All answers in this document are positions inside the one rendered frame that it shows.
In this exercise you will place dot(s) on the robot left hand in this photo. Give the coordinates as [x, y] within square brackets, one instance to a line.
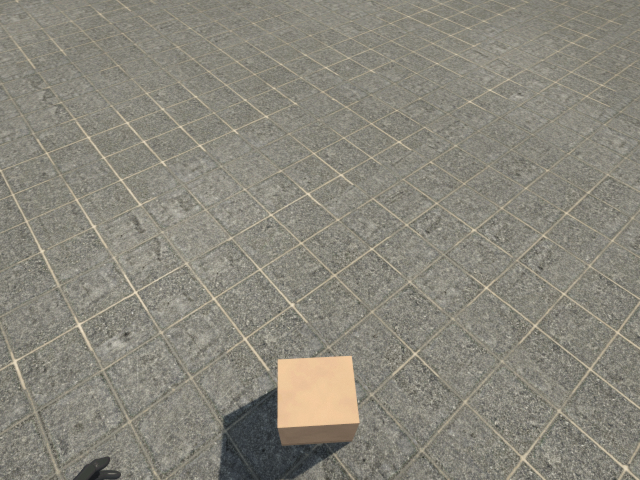
[92, 471]

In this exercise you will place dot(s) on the carton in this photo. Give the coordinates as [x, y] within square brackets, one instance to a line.
[317, 400]

